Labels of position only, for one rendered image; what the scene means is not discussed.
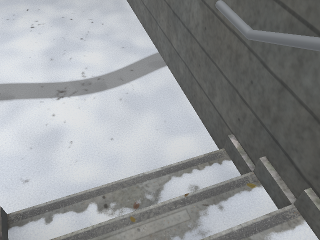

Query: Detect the stairs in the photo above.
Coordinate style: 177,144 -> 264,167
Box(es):
7,148 -> 319,240

